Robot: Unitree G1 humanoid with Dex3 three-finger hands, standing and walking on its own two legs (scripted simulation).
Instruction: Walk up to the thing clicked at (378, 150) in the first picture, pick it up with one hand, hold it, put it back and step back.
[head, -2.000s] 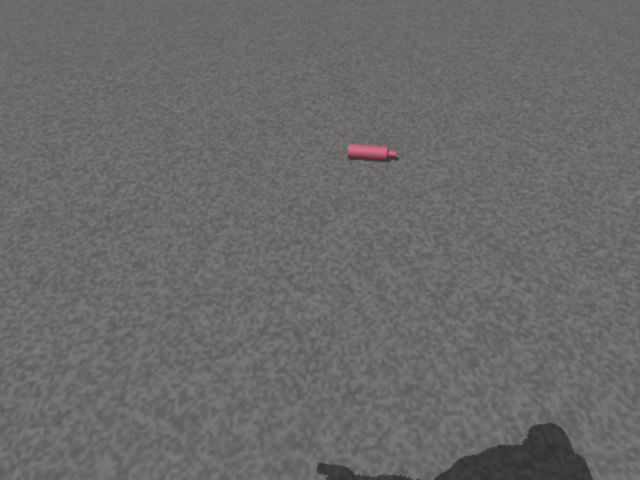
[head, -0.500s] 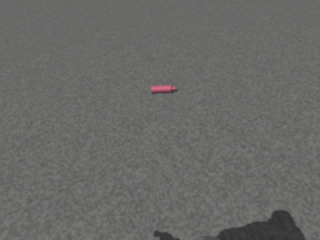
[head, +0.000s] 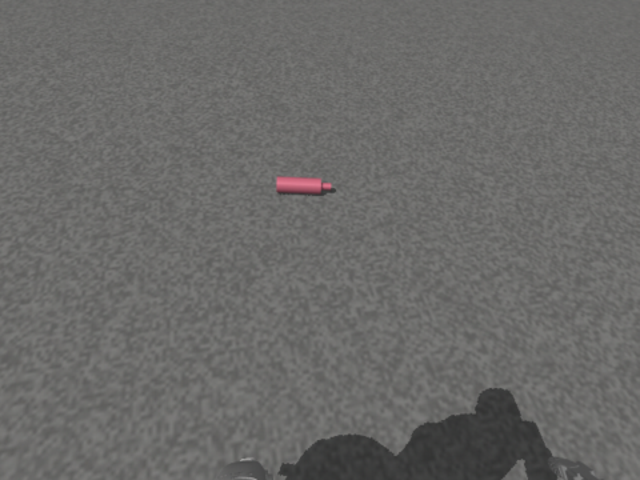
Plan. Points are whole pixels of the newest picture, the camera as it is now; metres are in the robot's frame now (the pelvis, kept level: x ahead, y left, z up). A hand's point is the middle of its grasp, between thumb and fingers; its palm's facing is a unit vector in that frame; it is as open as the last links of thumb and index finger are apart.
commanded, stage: walk up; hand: left
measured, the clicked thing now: (304, 185) +1.30 +0.08 -0.72
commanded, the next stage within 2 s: none
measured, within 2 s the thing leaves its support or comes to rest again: neither
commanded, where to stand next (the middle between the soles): +0.94 -0.13 m, yaw +0 degrees
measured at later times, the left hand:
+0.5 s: hand (204, 315) +0.36 +0.20 -0.10, palm faces -0.02 -0.92 -0.40, open 7.4 cm
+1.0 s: hand (212, 248) +0.52 +0.23 -0.14, palm faces -0.06 -0.95 -0.32, open 7.4 cm
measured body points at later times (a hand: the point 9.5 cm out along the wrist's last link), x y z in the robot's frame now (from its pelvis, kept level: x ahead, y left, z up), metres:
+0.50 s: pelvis +0.25 -0.07 +0.01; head +0.26 -0.10 +0.45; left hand +0.36 +0.25 -0.08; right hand +0.29 -0.39 -0.13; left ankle +0.18 +0.09 -0.63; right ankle +0.31 -0.17 -0.72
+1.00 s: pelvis +0.47 -0.04 +0.02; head +0.49 -0.02 +0.46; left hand +0.52 +0.27 -0.12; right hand +0.56 -0.36 -0.07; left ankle +0.51 +0.06 -0.72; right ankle +0.45 -0.19 -0.65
